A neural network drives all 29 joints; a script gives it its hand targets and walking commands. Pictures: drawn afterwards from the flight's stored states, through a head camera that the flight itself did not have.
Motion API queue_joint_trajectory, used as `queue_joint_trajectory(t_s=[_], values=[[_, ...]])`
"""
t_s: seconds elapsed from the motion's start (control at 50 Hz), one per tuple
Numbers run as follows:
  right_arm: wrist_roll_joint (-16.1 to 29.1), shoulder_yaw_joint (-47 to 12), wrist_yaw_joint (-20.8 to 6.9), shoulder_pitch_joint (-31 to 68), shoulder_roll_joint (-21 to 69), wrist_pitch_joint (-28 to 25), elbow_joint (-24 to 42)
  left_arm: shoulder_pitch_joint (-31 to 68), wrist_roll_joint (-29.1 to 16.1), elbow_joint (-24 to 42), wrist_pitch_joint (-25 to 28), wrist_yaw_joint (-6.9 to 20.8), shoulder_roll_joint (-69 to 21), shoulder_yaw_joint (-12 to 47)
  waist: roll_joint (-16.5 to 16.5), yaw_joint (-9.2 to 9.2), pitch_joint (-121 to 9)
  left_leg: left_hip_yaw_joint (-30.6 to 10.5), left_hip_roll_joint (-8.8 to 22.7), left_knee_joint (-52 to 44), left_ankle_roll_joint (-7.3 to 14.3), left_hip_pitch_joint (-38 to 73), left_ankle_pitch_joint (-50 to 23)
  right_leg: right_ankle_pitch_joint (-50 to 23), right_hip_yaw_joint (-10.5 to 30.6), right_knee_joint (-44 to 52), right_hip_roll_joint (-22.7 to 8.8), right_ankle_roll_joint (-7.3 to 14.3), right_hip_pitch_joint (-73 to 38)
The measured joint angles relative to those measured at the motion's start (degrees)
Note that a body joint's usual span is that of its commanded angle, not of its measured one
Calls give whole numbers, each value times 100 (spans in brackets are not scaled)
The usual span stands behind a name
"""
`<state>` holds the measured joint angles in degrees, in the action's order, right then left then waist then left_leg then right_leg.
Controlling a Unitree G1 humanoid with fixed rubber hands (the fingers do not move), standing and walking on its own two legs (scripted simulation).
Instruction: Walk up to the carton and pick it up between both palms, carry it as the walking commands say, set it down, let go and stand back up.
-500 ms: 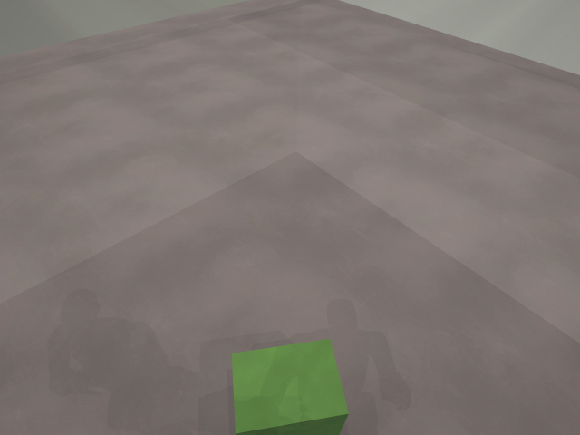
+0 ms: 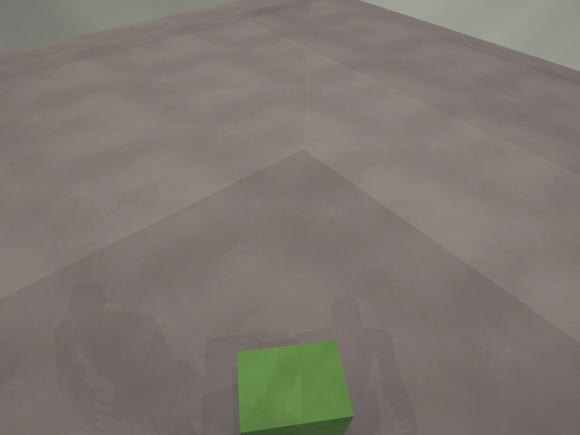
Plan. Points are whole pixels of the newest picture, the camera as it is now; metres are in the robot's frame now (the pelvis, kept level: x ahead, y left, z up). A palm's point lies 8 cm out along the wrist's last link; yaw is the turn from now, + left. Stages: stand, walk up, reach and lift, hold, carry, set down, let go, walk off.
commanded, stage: stand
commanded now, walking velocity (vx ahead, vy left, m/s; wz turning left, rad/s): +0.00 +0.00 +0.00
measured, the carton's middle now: (291, 395) +0.38 +0.00 -0.65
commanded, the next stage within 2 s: none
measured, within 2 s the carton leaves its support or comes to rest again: neither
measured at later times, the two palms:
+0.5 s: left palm out of the picture -0.08 +0.21 -0.14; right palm out of the picture -0.07 -0.22 -0.14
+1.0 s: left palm out of the picture -0.09 +0.19 -0.15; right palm out of the picture -0.06 -0.22 -0.14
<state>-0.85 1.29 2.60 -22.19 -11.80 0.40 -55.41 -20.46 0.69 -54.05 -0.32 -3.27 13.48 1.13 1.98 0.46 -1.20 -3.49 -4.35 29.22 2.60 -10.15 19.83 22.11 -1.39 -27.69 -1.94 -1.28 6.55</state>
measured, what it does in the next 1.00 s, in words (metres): stands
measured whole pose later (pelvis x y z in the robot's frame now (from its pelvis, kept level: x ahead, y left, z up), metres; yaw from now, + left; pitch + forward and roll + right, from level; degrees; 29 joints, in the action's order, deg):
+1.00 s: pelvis -0.04 -0.01 +0.01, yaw +1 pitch +0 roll +0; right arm -0.5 0.3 3.1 -19.8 -6.1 -0.6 -63.3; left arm -20.1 1.2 -67.1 0.3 -3.3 7.6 1.2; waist 1.1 0.8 0.0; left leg -5.1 -3.1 27.0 1.0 -11.4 15.3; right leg 18.2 -3.1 -25.6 -0.9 0.1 7.3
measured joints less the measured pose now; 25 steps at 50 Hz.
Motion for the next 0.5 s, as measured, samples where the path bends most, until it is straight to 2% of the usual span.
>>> queue_joint_trajectory(t_s=[0.16, 0.24, 0.38, 0.5], values=[[27, -27, 2, 88, 131, -19, -217, 35, 40, -449, -51, -20, -5, -14, -60, 44, 70, -53, -5, -88, -16, 93, -129, -101, -66, 73, -11, 12, -106], [11, -69, -6, 120, 230, -5, -331, -69, 35, -695, -43, -31, -141, 37, -83, 5, 9, -82, 3, -79, -28, 91, -157, -127, -100, 80, -4, 18, -123], [24, -88, 10, 114, 348, -8, -575, -131, 59, -937, -32, -11, -342, 118, -21, 15, 70, -114, 43, -171, -67, 61, -288, -262, -132, 193, 33, 55, -110], [14, -106, 6, 9, 437, -31, -752, -90, 46, -1073, 6, -12, -402, 97, -99, -14, 127, -106, 39, -266, -72, 65, -389, -335, -119, 226, 23, 53, -84]])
